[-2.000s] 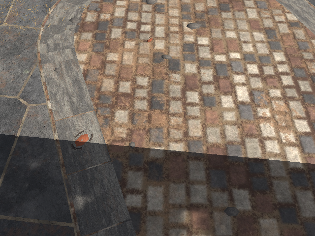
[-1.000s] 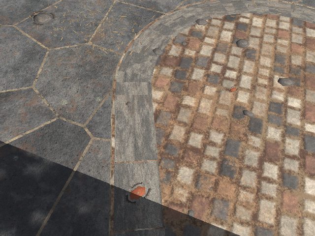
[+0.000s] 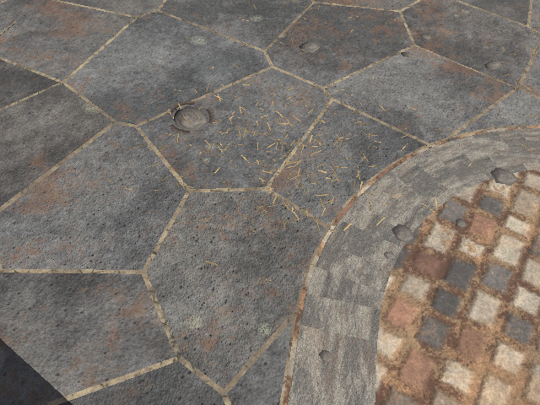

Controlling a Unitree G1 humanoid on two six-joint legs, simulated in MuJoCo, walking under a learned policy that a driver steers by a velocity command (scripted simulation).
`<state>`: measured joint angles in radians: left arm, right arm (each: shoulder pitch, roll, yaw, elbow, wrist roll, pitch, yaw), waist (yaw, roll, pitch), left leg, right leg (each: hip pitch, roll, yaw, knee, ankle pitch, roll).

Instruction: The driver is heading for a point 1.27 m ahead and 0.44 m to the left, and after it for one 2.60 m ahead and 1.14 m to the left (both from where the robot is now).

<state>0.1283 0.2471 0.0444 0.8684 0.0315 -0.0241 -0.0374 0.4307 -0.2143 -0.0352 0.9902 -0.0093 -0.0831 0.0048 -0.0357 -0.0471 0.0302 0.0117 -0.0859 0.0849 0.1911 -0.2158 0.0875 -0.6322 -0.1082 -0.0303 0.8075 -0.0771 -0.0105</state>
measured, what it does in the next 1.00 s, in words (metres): walks ahead: right foot, then left foot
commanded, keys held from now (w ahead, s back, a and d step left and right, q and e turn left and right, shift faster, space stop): no key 1.00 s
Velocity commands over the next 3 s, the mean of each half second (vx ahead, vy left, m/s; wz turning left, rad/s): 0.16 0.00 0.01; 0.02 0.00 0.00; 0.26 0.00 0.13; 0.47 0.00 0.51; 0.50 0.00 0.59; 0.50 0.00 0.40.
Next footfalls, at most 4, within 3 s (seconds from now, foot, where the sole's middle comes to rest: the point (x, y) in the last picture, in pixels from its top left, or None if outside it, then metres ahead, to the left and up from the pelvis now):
0.14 right None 0.25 -0.10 -0.78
0.52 left None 0.19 0.10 -0.78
1.82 left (241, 363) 0.60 0.06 -0.78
2.36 right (238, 239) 0.98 0.07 -0.78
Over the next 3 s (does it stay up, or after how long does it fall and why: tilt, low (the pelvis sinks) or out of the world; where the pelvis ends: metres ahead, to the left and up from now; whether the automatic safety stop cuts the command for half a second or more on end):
stays up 1.01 0.31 -0.01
